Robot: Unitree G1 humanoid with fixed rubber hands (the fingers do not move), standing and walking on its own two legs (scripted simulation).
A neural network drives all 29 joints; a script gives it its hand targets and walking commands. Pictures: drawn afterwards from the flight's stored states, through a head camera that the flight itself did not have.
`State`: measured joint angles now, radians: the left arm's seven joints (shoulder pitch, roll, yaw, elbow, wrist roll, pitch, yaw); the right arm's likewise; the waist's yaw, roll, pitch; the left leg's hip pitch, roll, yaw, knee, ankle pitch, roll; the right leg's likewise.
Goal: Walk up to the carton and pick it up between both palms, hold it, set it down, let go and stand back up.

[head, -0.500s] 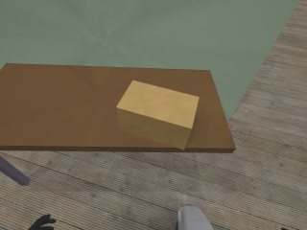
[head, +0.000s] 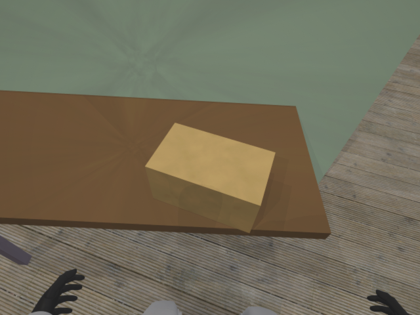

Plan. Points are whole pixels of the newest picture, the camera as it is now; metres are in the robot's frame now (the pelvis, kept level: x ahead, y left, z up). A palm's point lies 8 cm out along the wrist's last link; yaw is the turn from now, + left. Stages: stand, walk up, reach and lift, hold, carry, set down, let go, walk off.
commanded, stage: walk up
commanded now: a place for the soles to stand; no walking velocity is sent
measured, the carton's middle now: (211, 176) +0.47 +0.03 -0.11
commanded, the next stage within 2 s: none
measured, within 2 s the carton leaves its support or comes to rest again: neither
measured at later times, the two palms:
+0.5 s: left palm (64, 291) +0.15 +0.28 -0.05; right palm out of the picture +0.12 -0.37 -0.06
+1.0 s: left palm (45, 314) +0.12 +0.32 -0.08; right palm out of the picture +0.10 -0.32 -0.06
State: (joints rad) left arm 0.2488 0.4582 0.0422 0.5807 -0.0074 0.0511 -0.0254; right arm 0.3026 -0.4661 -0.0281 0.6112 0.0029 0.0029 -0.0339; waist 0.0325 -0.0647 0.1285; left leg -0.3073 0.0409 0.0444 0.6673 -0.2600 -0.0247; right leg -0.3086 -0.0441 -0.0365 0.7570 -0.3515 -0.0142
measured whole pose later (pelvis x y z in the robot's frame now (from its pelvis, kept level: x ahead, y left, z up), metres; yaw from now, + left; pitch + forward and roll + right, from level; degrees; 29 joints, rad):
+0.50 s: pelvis +0.01 -0.03 +0.02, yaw -1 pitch -5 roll +0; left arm 0.16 0.44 0.01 0.79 -0.02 0.01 -0.03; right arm 0.20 -0.49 -0.01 0.81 0.01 0.01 0.00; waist -0.01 0.02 0.06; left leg -0.21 0.10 0.02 0.50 -0.21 -0.04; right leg -0.14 -0.03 0.00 0.55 -0.33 0.01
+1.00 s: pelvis +0.01 +0.00 +0.03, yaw -2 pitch -3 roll +0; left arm 0.13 0.42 0.03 1.01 -0.01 0.01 -0.02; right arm 0.13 -0.41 -0.01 0.97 0.01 -0.02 0.00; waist -0.01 -0.02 0.06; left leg -0.18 0.08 0.06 0.38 -0.14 -0.04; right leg -0.09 -0.05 0.03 0.36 -0.21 0.05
